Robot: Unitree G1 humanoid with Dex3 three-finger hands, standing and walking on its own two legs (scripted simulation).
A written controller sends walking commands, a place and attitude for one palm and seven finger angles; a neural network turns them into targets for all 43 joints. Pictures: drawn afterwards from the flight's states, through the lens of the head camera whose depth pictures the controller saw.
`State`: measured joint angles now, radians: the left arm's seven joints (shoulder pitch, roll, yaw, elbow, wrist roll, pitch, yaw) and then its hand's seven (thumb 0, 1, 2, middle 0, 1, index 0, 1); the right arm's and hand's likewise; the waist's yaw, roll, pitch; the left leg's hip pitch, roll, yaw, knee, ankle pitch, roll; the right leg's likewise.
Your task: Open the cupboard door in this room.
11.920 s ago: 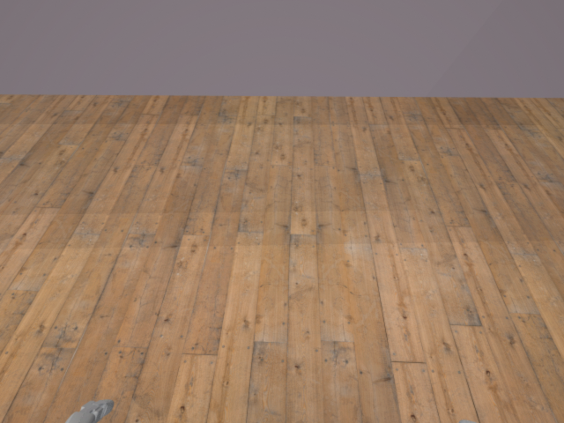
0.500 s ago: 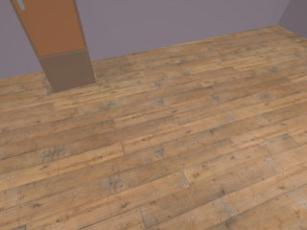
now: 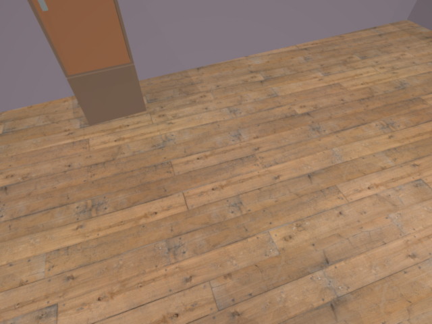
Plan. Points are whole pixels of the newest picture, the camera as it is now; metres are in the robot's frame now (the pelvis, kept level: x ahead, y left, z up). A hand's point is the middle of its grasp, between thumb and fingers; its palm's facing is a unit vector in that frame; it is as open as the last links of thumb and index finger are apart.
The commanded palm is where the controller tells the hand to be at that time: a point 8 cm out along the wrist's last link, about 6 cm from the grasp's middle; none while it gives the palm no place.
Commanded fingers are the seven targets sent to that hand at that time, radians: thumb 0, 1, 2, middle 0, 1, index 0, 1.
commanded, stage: stand and wait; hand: left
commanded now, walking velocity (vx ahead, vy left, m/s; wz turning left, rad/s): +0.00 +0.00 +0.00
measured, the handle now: out of the picture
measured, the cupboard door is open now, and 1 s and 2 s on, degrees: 0 0 0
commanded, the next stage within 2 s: turn or walk to find it in 0.80 s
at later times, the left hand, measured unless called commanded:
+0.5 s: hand out of the picture +0.01 +0.20 -0.17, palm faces +0.14 -0.97 -0.21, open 7.4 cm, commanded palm none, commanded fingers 0.00 0.90 0.90 -0.20 -0.30 -0.20 -0.30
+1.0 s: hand out of the picture -0.04 +0.14 -0.17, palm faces +0.19 -0.96 -0.18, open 7.4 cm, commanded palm none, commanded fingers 0.00 0.90 0.90 -0.20 -0.30 -0.20 -0.30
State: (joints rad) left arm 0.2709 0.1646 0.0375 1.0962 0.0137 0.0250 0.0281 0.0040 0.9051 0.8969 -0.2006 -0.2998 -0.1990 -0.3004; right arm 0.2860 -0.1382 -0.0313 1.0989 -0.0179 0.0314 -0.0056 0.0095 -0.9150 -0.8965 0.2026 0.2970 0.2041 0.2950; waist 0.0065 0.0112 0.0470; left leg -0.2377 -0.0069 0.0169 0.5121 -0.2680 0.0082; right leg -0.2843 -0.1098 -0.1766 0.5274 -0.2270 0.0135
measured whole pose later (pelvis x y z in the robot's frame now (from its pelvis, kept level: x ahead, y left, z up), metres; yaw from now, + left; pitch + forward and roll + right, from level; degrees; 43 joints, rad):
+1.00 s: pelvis -0.01 -0.03 +0.00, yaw +9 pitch -2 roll +0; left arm 0.28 0.12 0.01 1.12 0.00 0.01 0.03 0.01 0.91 0.90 -0.20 -0.30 -0.20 -0.30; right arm 0.31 -0.14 -0.02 1.15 -0.02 0.03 -0.02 0.01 -0.91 -0.90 0.20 0.30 0.20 0.29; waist -0.01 0.03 0.05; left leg -0.23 0.06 0.02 0.52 -0.26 -0.03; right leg -0.17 -0.01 -0.15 0.48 -0.28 -0.04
